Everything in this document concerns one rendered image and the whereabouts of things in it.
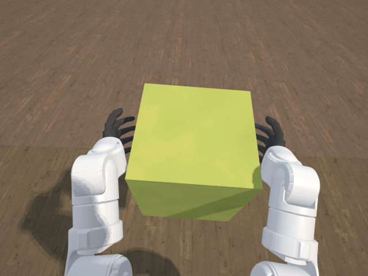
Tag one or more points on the left robot hand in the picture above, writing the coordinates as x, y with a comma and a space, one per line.
112, 125

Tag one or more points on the carton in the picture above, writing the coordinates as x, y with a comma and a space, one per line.
194, 153

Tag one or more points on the robot right upper arm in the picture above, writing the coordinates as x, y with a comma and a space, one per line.
267, 268

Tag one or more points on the right robot hand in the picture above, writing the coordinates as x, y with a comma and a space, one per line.
275, 136

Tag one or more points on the right robot forearm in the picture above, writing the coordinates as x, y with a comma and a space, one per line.
294, 191

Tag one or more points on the left robot forearm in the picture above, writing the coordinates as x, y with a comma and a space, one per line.
95, 194

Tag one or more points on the robot left upper arm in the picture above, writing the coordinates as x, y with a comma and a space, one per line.
101, 265

